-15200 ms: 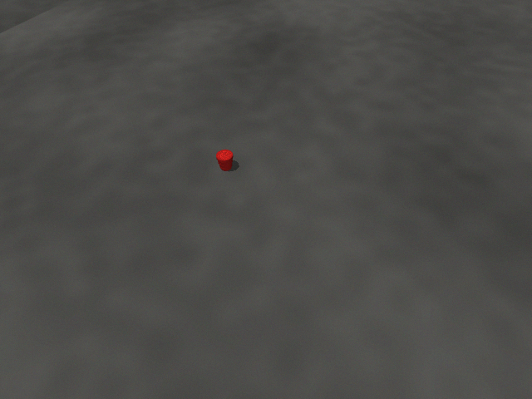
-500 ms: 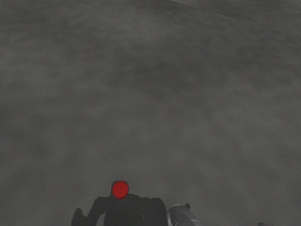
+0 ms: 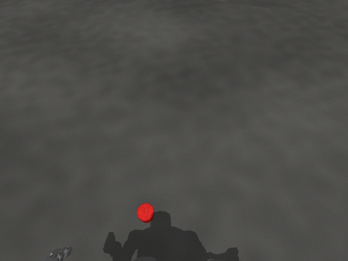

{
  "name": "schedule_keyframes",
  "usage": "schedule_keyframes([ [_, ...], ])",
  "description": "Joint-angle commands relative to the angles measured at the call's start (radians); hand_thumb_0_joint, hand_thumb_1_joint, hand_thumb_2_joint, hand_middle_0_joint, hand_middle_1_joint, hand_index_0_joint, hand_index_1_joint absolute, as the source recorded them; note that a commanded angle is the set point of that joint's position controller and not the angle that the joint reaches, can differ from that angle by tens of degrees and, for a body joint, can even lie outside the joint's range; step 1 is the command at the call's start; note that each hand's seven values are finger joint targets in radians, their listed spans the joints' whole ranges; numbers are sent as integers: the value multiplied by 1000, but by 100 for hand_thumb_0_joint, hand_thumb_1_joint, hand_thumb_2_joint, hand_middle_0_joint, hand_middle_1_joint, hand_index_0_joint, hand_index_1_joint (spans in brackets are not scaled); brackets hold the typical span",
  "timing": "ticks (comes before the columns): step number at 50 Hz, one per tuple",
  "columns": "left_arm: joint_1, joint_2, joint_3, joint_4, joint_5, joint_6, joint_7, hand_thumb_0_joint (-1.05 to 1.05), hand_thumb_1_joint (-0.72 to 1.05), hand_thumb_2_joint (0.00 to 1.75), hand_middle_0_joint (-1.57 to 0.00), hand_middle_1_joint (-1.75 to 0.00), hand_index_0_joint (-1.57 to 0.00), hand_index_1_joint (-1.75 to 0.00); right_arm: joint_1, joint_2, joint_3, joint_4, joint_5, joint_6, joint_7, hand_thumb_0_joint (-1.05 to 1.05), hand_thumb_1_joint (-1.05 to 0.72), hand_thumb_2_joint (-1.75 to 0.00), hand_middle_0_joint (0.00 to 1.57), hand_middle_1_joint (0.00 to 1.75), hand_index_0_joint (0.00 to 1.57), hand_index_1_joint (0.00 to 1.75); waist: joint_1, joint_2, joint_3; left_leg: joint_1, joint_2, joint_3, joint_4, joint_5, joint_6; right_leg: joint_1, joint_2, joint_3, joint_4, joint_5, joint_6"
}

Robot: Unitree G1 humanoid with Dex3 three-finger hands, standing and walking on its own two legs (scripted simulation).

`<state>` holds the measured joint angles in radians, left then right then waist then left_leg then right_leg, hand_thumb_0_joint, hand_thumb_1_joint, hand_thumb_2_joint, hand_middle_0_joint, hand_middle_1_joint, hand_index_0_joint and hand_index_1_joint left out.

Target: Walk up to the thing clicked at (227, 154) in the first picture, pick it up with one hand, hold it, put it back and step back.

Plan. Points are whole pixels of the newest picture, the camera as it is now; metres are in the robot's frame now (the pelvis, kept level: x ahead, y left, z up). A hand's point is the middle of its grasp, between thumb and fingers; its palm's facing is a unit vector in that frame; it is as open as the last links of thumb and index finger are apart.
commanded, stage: walk up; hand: left
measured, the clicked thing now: (146, 214) +0.43 +0.20 -0.72
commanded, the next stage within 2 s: stand in 1.24 s
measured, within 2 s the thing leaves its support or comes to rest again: neither
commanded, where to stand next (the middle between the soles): +0.06 +0.01 m, yaw +0 degrees
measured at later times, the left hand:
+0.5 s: hand out of the picture +0.06 +0.25 -0.14, palm faces -0.03 -0.90 -0.43, open 7.4 cm
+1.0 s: hand out of the picture +0.11 +0.29 -0.17, palm faces +0.02 -0.94 -0.34, open 7.3 cm
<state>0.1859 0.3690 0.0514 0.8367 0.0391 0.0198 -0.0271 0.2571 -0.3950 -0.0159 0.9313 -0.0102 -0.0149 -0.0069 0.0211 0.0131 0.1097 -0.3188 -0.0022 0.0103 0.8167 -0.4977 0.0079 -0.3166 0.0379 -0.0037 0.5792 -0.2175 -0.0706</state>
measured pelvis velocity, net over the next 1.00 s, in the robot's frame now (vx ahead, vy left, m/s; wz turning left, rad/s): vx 0.03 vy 0.03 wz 0.03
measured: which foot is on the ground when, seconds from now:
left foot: up 0.00-0.04, down 0.06-0.44, up 0.46-0.76, down 0.78-1.00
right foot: down 0.00-0.10, up 0.12-0.40, down 0.42-1.00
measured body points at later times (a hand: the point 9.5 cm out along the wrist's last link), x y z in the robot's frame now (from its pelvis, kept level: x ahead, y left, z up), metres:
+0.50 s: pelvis +0.02 -0.03 -0.01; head +0.03 -0.05 +0.44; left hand +0.06 +0.30 -0.11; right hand +0.06 -0.35 -0.14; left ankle +0.01 +0.11 -0.71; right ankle +0.08 -0.15 -0.73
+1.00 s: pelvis +0.03 +0.03 +0.00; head +0.05 +0.05 +0.44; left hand +0.10 +0.34 -0.14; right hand +0.11 -0.28 -0.12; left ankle +0.06 +0.15 -0.73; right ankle +0.07 -0.13 -0.73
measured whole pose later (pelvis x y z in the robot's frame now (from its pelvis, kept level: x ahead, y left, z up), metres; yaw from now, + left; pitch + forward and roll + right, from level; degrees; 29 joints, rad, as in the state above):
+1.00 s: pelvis +0.03 +0.03 +0.00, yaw +2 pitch -3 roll -1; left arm 0.14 0.39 0.01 1.01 -0.01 -0.01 0.01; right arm 0.18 -0.36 -0.01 1.01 0.00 -0.01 0.02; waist 0.00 -0.03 0.10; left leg -0.30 0.02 -0.02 0.67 -0.31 -0.01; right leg -0.28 -0.04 0.02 0.61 -0.28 0.04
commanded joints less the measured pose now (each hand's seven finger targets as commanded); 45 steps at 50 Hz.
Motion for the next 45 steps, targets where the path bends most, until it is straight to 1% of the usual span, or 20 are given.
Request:
schedule_keyframes([
  [1, 27, 261, 70, -60, -4, -11, -5, 0, 90, 90, -20, -30, -20, -30, 54, -193, -65, -40, -11, -51, -11, 0, -90, -90, 20, 30, 20, 30, 14, -166, -94, 26, -2, 17, -268, 46, 19, 84, -247, 326, -268, -365, -137],
  [3, -21, 226, 52, -63, -13, -3, -10, 0, 90, 90, -20, -30, -20, -30, 115, -179, -76, -7, -21, -61, -10, 0, -90, -90, 20, 30, 20, 30, -43, -92, -84, 251, -20, 26, -414, 204, 49, -109, -192, 230, -201, -417, -66],
  [4, -31, 192, 40, -68, -18, -1, -11, 0, 90, 90, -20, -30, -20, -30, 152, -199, -84, -1, -32, -62, -13, 0, -90, -90, 20, 30, 20, 30, -64, 9, -77, 326, 50, -116, -477, 82, 72, -231, -138, 175, -85, -439, -22],
  [5, -30, 141, 31, -81, -26, -4, -13, 0, 90, 90, -20, -30, -20, -30, 153, -279, -100, -20, -47, -66, -16, 0, -90, -90, 20, 30, 20, 30, -70, 182, -54, 351, 262, -490, -617, -258, 140, -409, -3, 87, 144, -356, 44],
  [6, -44, 237, 61, -54, -8, -6, 0, 0, 90, 90, -20, -30, -20, -30, 93, -357, -119, -49, -36, -64, -15, 0, -90, -90, 20, 30, 20, 30, -68, 134, 57, 139, 431, -644, -718, -473, 232, -399, -33, 84, 302, -305, 45],
  [7, -27, 281, 73, -36, -6, -10, -3, 0, 90, 90, -20, -30, -20, -30, 43, -342, -116, -60, -26, -69, -14, 0, -90, -90, 20, 30, 20, 30, -43, 72, 136, 15, 427, -604, -729, -423, 249, -323, -62, 137, 371, -266, 42],
  [10, 37, 235, 63, 5, -19, -24, -14, 0, 90, 90, -20, -30, -20, -30, 47, -237, -85, -71, -20, -91, -14, 0, -90, -90, 20, 30, 20, 30, -24, 53, 64, 177, 249, -305, -635, 12, 158, -293, -50, 145, 304, -144, 46],
  [17, 66, 220, 49, 54, -27, -67, 0, 0, 90, 90, -20, -30, -20, -30, 3, -246, -92, -104, -29, -28, 18, 0, -90, -90, 20, 30, 20, 30, -38, 212, -6, 5, 167, -90, -496, 52, 169, 35, -44, -32, 57, -93, 86],
  [19, 147, 215, 50, 97, -24, -80, 27, 0, 90, 90, -20, -30, -20, -30, -17, -222, -84, -120, -21, 1, 24, 0, -90, -90, 20, 30, 20, 30, -1, 150, -57, -30, 139, -49, -318, 162, 140, 177, -15, -56, -78, 14, 83],
  [20, 176, 232, 55, 105, -21, -89, 39, 0, 90, 90, -20, -30, -20, -30, 20, -169, -69, -118, -15, 10, 25, 0, -90, -90, 20, 30, 20, 30, 9, 37, -91, -49, 103, -19, -189, 153, 112, 241, -42, -10, -149, 30, 85],
  [22, 184, 347, 78, 78, -2, -109, 56, 0, 90, 90, -20, -30, -20, -30, 67, -107, -44, -138, -7, 21, 24, 0, -90, -90, 20, 30, 20, 30, 2, -208, -98, -228, -26, -32, 84, -65, 24, 262, -361, 512, -310, -80, -30],
  [23, 145, 389, 82, 70, -8, -100, 61, 0, 90, 90, -20, -30, -20, -30, 45, -203, -76, -128, -13, 35, 14, 0, -90, -90, 20, 30, 20, 30, 18, -121, -76, -206, 19, -109, 157, -85, 34, 145, -433, 577, -341, -274, -131],
  [24, 128, 383, 82, 59, -9, -98, 62, 0, 90, 90, -20, -30, -20, -30, 53, -230, -92, -115, -13, 39, 12, 0, -90, -90, 20, 30, 20, 30, 6, -135, -38, -204, 42, -117, 190, -102, 36, 100, -437, 584, -331, -298, -175],
  [28, 78, 314, 69, 40, -17, -102, 68, 0, 90, 90, -20, -30, -20, -30, 98, -212, -99, -67, -12, 48, 23, 0, -90, -90, 20, 30, 20, 30, -19, -171, -50, -163, 50, -152, 195, 42, 19, 63, -315, 303, -280, -134, -100],
  [38, -37, 261, 38, 8, -26, -54, 45, 0, 90, 90, -20, -30, -20, -30, 70, -182, -91, 5, -4, 14, 19, 0, -90, -90, 20, 30, 20, 30, -44, -175, -91, 150, -7, 32, -257, 226, -12, -127, -235, 109, -34, -67, -58],
  [39, -28, 228, 25, 15, -32, -46, 45, 0, 90, 90, -20, -30, -20, -30, 70, -195, -91, 9, -10, 3, 12, 0, -90, -90, 20, 30, 20, 30, -50, -100, -103, 156, 10, -18, -340, 251, -3, -120, -206, 80, 51, -38, -25],
  [40, -16, 181, 12, 16, -43, -41, 45, 0, 90, 90, -20, -30, -20, -30, 41, -235, -95, 0, -22, -8, 5, 0, -90, -90, 20, 30, 20, 30, -29, 47, -110, 106, 145, -248, -434, 243, 34, -121, -133, 36, 167, -56, 18],
  [41, 0, 173, 7, 28, -53, -36, 49, 0, 90, 90, -20, -30, -20, -30, -51, -296, -94, -29, -11, -14, 5, 0, -90, -90, 20, 30, 20, 30, -3, 142, -84, -9, 295, -461, -507, 173, 125, -102, -43, -1, 186, -236, 48],
  [42, -5, 236, 24, 66, -46, -33, 54, 0, 90, 90, -20, -30, -20, -30, -112, -317, -95, -31, -1, -12, 8, 0, -90, -90, 20, 30, 20, 30, -7, 148, -63, -132, 326, -482, -509, 118, 198, 10, -72, 34, 243, -307, 47],
  [45, 19, 222, 16, 112, -47, -46, 44, 0, 90, 90, -20, -30, -20, -30, -153, -217, -57, -23, 0, -15, 5, 0, -90, -90, 20, 30, 20, 30, 25, 124, -80, -59, 159, -189, -371, 334, 84, 79, -93, 22, 20, -27, 44],
])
